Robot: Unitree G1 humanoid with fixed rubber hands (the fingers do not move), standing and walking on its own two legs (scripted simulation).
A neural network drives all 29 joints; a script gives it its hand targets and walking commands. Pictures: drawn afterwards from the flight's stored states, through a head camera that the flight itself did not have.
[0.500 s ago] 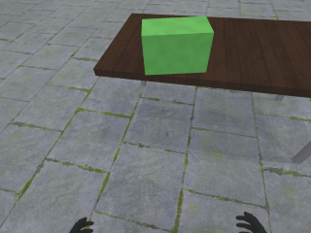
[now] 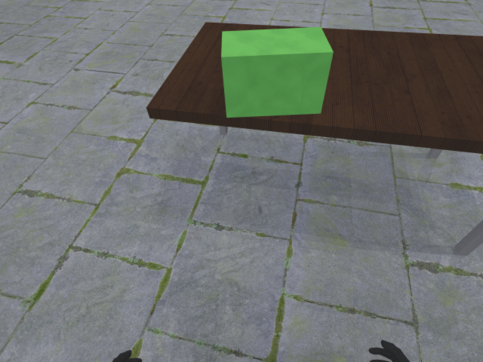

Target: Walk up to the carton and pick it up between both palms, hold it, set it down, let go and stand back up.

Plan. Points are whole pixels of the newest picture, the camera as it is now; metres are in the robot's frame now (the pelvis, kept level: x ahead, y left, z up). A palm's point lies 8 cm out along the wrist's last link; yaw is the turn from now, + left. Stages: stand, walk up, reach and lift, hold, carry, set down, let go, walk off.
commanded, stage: stand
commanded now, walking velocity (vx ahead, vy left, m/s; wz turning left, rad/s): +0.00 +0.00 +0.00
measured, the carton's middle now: (272, 73) +0.91 -0.06 +0.00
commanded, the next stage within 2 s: none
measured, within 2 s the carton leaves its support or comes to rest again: neither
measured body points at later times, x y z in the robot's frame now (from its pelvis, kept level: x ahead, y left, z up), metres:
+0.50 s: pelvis -0.01 +0.01 +0.00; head +0.00 +0.01 +0.45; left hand +0.10 +0.27 -0.12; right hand +0.10 -0.23 -0.12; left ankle +0.01 +0.12 -0.71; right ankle +0.00 -0.12 -0.71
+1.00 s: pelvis -0.03 +0.01 +0.01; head -0.01 +0.02 +0.46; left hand +0.07 +0.28 -0.12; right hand +0.08 -0.23 -0.12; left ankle +0.01 +0.12 -0.71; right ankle +0.00 -0.12 -0.71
